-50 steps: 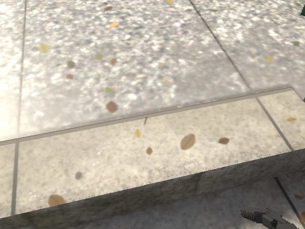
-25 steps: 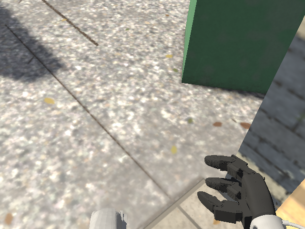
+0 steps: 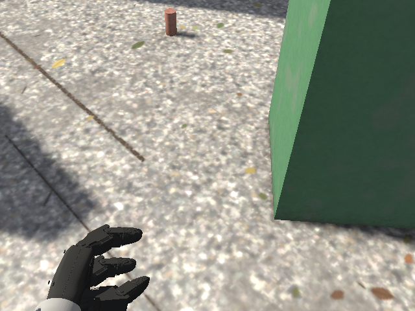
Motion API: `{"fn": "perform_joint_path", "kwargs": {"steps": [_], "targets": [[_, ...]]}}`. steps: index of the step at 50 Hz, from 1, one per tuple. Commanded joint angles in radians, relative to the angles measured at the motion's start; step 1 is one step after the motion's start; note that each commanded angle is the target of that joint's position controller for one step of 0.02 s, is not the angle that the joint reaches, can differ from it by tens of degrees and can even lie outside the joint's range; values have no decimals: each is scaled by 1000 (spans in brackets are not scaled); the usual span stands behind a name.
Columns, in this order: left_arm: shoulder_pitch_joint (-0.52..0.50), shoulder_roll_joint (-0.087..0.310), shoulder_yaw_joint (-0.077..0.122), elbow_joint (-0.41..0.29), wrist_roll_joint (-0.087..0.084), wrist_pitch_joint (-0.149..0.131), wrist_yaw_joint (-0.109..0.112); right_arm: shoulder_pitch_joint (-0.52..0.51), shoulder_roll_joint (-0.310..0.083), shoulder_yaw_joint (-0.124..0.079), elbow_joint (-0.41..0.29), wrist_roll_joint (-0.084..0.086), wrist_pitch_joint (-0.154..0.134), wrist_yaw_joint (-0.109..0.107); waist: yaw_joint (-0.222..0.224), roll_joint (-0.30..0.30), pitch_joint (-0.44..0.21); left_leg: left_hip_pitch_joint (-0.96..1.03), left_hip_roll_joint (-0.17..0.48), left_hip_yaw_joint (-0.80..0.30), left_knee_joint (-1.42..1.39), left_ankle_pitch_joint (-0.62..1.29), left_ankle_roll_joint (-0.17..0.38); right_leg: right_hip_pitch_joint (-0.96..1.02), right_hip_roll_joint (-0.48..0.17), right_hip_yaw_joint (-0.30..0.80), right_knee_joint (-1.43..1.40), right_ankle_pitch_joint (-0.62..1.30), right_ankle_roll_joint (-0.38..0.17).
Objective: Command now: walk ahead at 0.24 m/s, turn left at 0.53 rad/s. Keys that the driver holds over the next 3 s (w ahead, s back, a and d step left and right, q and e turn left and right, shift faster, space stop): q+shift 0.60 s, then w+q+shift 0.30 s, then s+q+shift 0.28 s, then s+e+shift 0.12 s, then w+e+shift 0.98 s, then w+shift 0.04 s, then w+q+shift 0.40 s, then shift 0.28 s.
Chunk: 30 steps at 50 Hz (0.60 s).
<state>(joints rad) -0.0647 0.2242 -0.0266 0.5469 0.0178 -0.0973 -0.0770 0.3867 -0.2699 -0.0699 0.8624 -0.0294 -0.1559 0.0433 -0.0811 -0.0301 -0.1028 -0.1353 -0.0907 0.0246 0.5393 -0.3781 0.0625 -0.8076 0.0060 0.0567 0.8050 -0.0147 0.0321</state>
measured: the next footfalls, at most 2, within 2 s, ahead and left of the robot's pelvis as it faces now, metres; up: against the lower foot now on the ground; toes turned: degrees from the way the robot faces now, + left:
right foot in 0.04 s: +0.21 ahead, -0.11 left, +0.00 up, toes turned +5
left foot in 0.42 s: +0.25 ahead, +0.23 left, +0.00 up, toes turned +22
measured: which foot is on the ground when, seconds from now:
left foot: down 0.00-0.04, up 0.06-0.40, down 0.42-0.74, up 0.76-1.00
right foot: up 0.00-0.02, down 0.04-0.40, up 0.42-0.72, down 0.74-1.00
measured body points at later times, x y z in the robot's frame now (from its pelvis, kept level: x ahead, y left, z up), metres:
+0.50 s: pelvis +0.17 +0.08 -0.02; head +0.21 +0.12 +0.43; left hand +0.21 +0.41 -0.13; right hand +0.44 -0.10 -0.09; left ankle +0.21 +0.21 -0.73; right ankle +0.18 -0.10 -0.66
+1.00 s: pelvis +0.28 +0.17 +0.01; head +0.29 +0.16 +0.46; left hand +0.05 +0.38 -0.09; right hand +0.61 +0.16 -0.06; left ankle +0.22 +0.33 -0.62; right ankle +0.32 +0.01 -0.73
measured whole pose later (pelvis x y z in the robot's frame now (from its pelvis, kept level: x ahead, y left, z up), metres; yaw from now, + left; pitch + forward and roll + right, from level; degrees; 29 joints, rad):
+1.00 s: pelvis +0.28 +0.17 +0.01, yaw +52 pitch +2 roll -1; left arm 0.38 0.29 0.09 0.80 0.02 -0.06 0.04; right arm 0.17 -0.34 -0.09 0.55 0.02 0.03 0.03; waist 0.07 0.06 -0.05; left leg -0.81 0.05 -0.04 1.21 -0.14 -0.03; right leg -0.05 -0.06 -0.12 0.35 -0.34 0.04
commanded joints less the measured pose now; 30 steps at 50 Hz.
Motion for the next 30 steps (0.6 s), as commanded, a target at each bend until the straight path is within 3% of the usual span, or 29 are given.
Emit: {"fn": "perform_joint_path", "kwargs": {"steps": [1,2,3,4,5,6,7,8,9,10,11,13,14,15,16,17,19,20,21,22,23,24,25,26,27,28,30], "targets": [[537,209,86,161,-33,15,41,-295,-200,-51,-187,2,-18,42,322,24,-33,-423,63,-149,174,1091,-151,881,28,-45,-375,347,-78],[731,243,97,236,15,-7,73,-216,-57,-7,-183,2,-14,69,323,-179,-186,-545,-14,-130,640,260,-203,1168,-210,114,-304,795,-260],[508,159,67,116,87,2,115,-89,83,41,-175,75,23,-13,184,-66,-234,-602,-55,-143,916,-360,-144,1103,-411,312,-174,1415,-281],[406,145,64,66,82,8,116,28,20,39,-190,70,33,-32,120,-101,-301,-684,-8,-211,1016,-335,-153,1123,-489,350,-158,1388,-388],[329,130,76,48,44,20,113,-19,-46,29,-210,68,49,-43,114,-78,-287,-773,50,-136,1008,-234,-169,1103,-442,322,-224,1094,-400],[285,139,84,52,7,25,121,-93,-66,20,-238,67,69,-53,103,-58,-239,-805,100,-119,942,-158,-170,1021,-403,291,-278,775,-363],[250,140,86,53,-2,37,131,-104,-83,9,-249,50,96,-58,78,-51,-202,-737,141,-108,926,-124,-181,880,-384,264,-344,584,-336],[210,132,85,58,-16,47,138,-114,-78,7,-265,51,120,-55,46,-47,-112,-685,171,-109,860,-122,-183,722,-375,218,-398,466,-304],[197,145,88,79,-18,57,144,-141,-65,10,-289,58,135,-52,30,-54,-42,-644,196,-104,776,-106,-176,592,-371,162,-445,427,-268],[197,176,101,93,-9,59,148,-162,-44,16,-308,51,143,-52,29,-78,-20,-617,204,-85,706,-61,-169,542,-364,104,-471,424,-255],[180,211,115,92,-1,60,151,-157,-47,16,-311,45,155,-55,23,-99,-29,-564,209,-74,636,25,-158,514,-330,19,-467,381,-234],[134,226,123,96,6,61,157,-143,-64,8,-293,42,167,-50,7,-108,-59,-410,202,-47,468,188,-125,447,-289,-98,-464,257,-197],[127,224,125,100,0,61,156,-154,-74,2,-287,43,172,-48,12,-120,-60,-367,190,-30,401,237,-115,447,-284,-132,-457,191,-179],[140,227,130,99,-7,58,152,-197,-89,-7,-300,55,173,-37,24,-127,-55,-329,187,-31,338,283,-107,460,-282,-144,-461,109,-160],[152,227,135,107,-17,57,148,-206,-94,-12,-305,51,178,-28,26,-138,-47,-315,176,-13,292,287,-95,488,-301,-160,-442,54,-146],[150,217,137,113,-36,56,142,-218,-98,-17,-305,56,182,-23,35,-142,-41,-297,162,13,234,284,-80,514,-313,-160,-419,29,-129],[183,208,143,127,-44,60,135,-197,-103,-36,-302,45,183,-16,26,-99,-19,-217,116,62,86,270,-37,549,-290,-203,-325,-12,-73],[228,181,140,142,-36,65,132,-149,-133,-54,-287,34,180,-23,19,-30,-11,-146,84,51,24,295,-5,535,-247,-237,-197,-45,-37],[263,157,135,128,2,74,132,-78,-239,-85,-279,23,172,-33,15,217,57,-29,199,-170,-50,789,59,329,-155,-281,106,-323,32],[273,109,115,67,36,78,129,-71,-307,-86,-318,6,159,-36,78,423,4,132,377,-566,-52,1056,247,31,-3,-160,460,-687,95],[313,137,115,60,5,73,124,-88,-316,-89,-350,2,150,-18,50,365,-221,234,443,-687,-128,869,357,-14,6,24,604,-653,85],[249,174,120,58,-22,65,126,-120,-288,-87,-354,10,144,-20,36,293,-204,173,403,-670,-163,568,324,-31,-5,58,595,-561,55],[212,181,126,66,-15,62,136,-178,-232,-74,-359,37,147,-38,57,185,-133,77,333,-580,-152,416,238,-13,-35,75,528,-469,40],[194,175,128,66,-3,64,144,-227,-189,-60,-366,60,158,-55,83,143,-96,-40,287,-508,-156,362,181,53,-44,74,429,-420,35],[188,173,130,59,-2,66,143,-267,-171,-55,-375,62,168,-68,106,159,-80,-132,245,-454,-158,345,153,128,-30,57,349,-391,33],[180,158,128,57,1,65,137,-285,-172,-57,-383,49,175,-74,113,165,-71,-171,216,-433,-159,355,144,172,-4,39,276,-368,30],[153,107,113,61,-1,60,125,-250,-165,-65,-368,42,179,-90,98,148,-96,-162,184,-424,-138,421,137,239,43,37,125,-348,32]]}}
